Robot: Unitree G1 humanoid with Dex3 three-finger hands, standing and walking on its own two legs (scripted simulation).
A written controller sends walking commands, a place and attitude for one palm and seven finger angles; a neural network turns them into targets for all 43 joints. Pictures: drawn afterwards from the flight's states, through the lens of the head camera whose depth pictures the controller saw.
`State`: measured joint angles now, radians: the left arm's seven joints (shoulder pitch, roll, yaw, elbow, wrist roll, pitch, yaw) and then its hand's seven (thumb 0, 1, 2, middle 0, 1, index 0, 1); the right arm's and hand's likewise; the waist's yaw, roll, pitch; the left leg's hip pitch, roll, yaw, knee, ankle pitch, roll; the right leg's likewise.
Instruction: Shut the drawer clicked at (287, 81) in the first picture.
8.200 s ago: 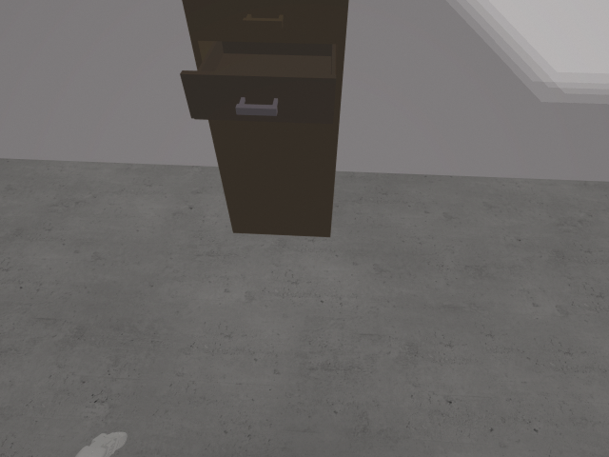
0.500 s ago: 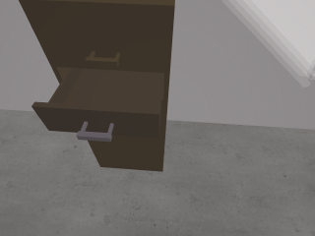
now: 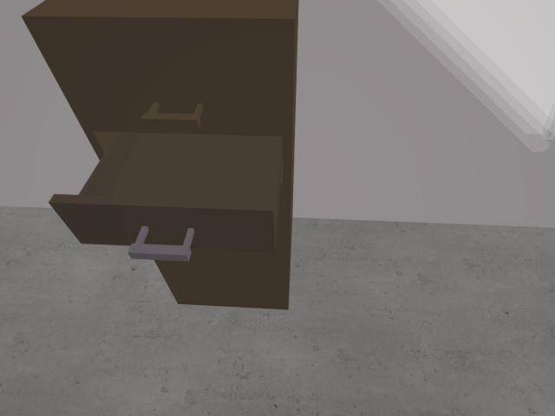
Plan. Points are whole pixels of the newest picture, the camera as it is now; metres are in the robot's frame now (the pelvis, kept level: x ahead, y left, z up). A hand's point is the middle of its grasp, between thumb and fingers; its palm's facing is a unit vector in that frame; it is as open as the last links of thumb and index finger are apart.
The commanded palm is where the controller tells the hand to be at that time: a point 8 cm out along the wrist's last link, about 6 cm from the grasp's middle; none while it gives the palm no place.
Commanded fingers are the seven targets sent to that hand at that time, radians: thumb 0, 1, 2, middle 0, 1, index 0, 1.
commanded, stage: raise the hand and make a fist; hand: left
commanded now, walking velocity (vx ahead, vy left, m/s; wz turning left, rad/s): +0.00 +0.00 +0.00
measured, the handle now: (163, 242) +0.39 +0.23 -0.01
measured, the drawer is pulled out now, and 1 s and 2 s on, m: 0.20 0.20 0.20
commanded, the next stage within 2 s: bring the fist close to the handle in 1.94 s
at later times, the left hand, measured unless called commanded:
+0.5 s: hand out of the picture +0.12 +0.17 -0.05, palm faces +0.06 -1.00 +0.00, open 5.8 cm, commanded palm +0.12 +0.23 -0.02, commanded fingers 0.00 0.90 0.90 -0.68 -0.82 -0.68 -0.82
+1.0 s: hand (127, 365) +0.18 +0.20 +0.03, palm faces +0.07 -0.99 -0.09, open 3.4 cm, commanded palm +0.15 +0.25 +0.03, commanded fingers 0.00 0.90 0.90 -1.18 -1.36 -1.18 -1.36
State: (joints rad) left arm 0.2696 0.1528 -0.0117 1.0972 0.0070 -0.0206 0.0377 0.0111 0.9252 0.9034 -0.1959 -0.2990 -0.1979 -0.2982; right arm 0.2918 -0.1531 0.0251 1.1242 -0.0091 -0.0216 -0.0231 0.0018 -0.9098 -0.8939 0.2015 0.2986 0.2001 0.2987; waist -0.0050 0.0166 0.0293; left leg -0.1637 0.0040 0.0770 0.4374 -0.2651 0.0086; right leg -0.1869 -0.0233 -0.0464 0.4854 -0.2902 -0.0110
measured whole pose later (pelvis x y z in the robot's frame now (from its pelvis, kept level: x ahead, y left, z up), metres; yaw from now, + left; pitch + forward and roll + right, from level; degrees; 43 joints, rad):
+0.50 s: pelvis -0.03 -0.02 -0.06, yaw +3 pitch +10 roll +0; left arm 0.54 0.18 0.14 0.08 -0.23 -0.46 -0.33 0.02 0.91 0.90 -0.49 -0.61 -0.49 -0.61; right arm 0.12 -0.27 -0.07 0.48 0.02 -0.25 -0.02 0.00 -0.90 -0.89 0.20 0.30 0.20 0.30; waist 0.03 -0.05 -0.10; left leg -0.68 0.04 0.01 0.97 -0.46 -0.02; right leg -0.66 -0.02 -0.11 0.98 -0.48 -0.05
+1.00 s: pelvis -0.03 +0.00 -0.05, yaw +2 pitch +8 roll -1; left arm 0.44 0.24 0.22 -0.12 -0.27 -0.31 -0.23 0.02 0.91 0.90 -0.98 -1.15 -0.98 -1.15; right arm 0.33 -0.26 -0.01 0.60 0.04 -0.24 -0.05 0.01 -0.90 -0.89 0.20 0.30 0.20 0.30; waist -0.02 0.03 -0.08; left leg -0.62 0.04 0.02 0.90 -0.43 0.01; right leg -0.59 -0.02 -0.09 0.87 -0.42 -0.02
